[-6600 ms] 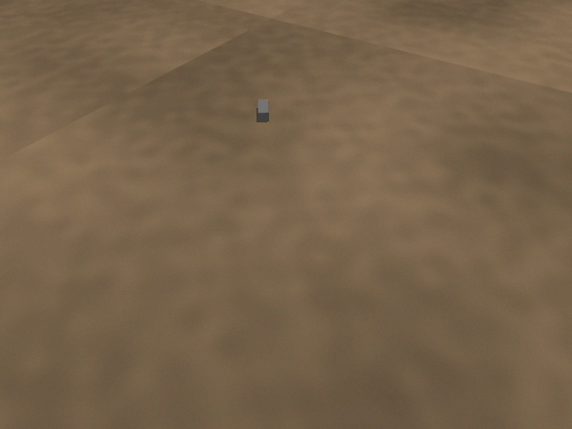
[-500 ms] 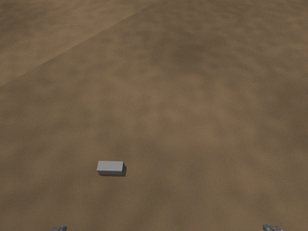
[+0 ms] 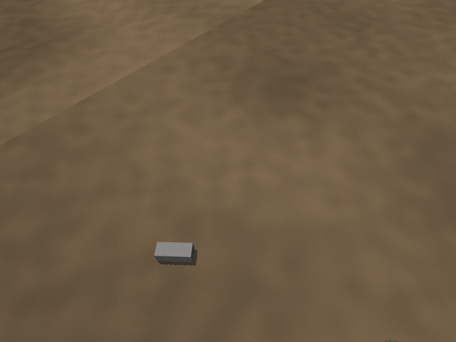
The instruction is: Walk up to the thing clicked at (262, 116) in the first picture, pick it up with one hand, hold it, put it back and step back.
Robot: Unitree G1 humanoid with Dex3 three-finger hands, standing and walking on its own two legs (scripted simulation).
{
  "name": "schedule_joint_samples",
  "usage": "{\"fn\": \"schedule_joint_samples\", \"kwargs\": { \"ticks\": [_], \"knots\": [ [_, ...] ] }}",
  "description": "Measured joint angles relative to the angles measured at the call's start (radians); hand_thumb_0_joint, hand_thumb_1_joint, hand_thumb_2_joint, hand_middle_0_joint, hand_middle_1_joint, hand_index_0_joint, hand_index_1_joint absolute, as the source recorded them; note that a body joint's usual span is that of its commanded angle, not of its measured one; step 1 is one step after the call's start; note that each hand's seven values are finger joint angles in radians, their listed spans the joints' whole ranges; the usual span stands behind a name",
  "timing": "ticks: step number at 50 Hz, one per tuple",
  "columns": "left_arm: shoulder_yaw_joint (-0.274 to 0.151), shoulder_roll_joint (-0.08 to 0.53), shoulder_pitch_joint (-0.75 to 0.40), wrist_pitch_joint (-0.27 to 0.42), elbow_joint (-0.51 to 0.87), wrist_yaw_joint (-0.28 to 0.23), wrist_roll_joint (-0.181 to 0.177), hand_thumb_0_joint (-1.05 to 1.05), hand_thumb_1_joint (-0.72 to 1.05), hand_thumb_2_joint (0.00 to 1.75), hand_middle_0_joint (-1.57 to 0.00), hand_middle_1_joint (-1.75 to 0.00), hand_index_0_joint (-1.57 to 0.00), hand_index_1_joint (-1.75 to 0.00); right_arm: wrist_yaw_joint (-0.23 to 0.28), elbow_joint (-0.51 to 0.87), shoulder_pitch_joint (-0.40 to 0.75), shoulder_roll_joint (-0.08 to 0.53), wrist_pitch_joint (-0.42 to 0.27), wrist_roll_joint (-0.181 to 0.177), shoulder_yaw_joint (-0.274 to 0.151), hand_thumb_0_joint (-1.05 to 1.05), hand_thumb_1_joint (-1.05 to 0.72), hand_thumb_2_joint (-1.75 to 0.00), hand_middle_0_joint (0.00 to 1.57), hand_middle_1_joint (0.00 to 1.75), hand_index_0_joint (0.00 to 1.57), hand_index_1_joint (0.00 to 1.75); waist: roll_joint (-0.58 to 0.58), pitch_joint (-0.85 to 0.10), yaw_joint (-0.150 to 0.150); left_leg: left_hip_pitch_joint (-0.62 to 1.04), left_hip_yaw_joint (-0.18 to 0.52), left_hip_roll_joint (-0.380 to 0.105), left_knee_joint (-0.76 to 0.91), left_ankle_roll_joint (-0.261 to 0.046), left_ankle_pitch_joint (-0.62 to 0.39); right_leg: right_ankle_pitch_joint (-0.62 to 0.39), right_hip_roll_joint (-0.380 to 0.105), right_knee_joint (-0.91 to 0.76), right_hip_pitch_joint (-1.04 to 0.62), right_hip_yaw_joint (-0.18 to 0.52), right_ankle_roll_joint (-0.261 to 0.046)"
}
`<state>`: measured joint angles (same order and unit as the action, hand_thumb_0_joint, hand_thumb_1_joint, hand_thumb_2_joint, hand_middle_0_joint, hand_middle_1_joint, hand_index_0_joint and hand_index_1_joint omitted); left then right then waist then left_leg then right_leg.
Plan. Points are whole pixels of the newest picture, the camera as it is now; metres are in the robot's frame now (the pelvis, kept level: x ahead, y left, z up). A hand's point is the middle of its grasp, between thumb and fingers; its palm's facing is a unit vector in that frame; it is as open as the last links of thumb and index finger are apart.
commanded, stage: walk up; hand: left
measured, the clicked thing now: (174, 251) +0.59 +0.30 -0.74
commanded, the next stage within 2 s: stand in 0.92 s
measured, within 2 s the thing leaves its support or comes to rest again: neither
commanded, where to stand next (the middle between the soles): +0.12 +0.00 m, yaw -2 degrees
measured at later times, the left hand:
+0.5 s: hand out of the picture +0.09 +0.26 -0.14, palm faces +0.01 -0.92 -0.40, open 7.4 cm
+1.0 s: hand out of the picture +0.10 +0.26 -0.14, palm faces +0.02 -0.93 -0.37, open 7.4 cm
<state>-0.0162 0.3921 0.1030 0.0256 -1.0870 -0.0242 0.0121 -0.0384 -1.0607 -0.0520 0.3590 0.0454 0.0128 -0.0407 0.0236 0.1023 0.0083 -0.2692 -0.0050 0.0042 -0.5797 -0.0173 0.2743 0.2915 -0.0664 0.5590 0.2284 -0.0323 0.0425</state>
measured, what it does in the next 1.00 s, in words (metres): stands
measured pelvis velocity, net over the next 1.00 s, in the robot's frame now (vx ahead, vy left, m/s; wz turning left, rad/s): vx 0.01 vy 0.00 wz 0.03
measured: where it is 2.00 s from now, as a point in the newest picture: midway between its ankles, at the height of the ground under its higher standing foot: outside the picture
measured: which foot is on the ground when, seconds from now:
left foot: down 0.00-1.00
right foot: down 0.00-1.00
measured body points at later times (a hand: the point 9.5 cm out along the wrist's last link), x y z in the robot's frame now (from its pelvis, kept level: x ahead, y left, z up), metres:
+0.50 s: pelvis +0.01 -0.01 +0.01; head +0.03 -0.02 +0.46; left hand +0.09 +0.31 -0.11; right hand +0.11 -0.31 -0.12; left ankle +0.02 +0.11 -0.73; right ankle +0.01 -0.15 -0.73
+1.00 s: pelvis +0.01 +0.00 +0.01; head +0.03 +0.00 +0.46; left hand +0.10 +0.31 -0.12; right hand +0.11 -0.30 -0.12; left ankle +0.02 +0.11 -0.73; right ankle +0.01 -0.15 -0.73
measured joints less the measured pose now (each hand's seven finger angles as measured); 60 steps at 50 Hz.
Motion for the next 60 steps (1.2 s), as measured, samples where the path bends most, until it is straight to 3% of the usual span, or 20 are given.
{"fn": "schedule_joint_samples", "kwargs": {
  "ticks": [15,46,60],
  "knots": [
    [0.001,-0.034,0.008,0.001,-0.031,0.011,0.006,0.01,0.91,0.9,-0.2,-0.3,-0.2,-0.3,-0.001,-0.027,-0.021,-0.003,-0.007,0.001,-0.004,0.01,-0.91,-0.9,0.2,0.3,0.2,0.3,-0.007,-0.028,-0.003,0.033,0.017,-0.001,0.09,0.012,-0.048,-0.041,0.004,-0.088,-0.039,-0.02,-0.006],
    [-0.004,-0.024,-0.033,-0.005,-0.006,0.01,0.007,0.01,0.91,0.9,-0.2,-0.3,-0.2,-0.3,-0.001,-0.013,-0.029,0.0,-0.009,0.002,-0.002,0.01,-0.91,-0.9,0.2,0.3,0.2,0.3,-0.013,-0.033,-0.012,0.062,0.029,0.008,0.12,0.008,-0.052,-0.044,-0.004,-0.125,-0.077,-0.034,-0.001],
    [0.013,-0.053,-0.003,-0.017,-0.057,0.033,0.004,0.01,0.91,0.9,-0.2,-0.3,-0.2,-0.3,0.023,-0.05,-0.015,-0.026,-0.054,-0.003,0.033,0.01,-0.9,-0.9,0.2,0.3,0.2,0.3,-0.029,-0.047,-0.002,0.124,0.026,-0.003,0.226,0.021,-0.105,-0.098,0.009,-0.228,-0.135,-0.033,-0.006]
  ]
}}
